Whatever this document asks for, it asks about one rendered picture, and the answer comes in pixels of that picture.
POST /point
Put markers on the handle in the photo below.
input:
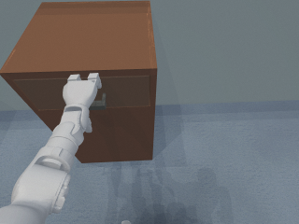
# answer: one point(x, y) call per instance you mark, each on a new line
point(100, 104)

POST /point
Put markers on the left robot hand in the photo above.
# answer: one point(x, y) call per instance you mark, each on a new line
point(82, 92)

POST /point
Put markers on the drawer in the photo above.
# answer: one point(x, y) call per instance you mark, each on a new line
point(47, 93)

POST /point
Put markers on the robot left forearm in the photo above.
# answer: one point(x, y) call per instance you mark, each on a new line
point(62, 146)

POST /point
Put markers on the cabinet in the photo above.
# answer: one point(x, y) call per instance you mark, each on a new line
point(111, 38)

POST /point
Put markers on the left robot upper arm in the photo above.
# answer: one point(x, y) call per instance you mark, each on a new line
point(41, 193)

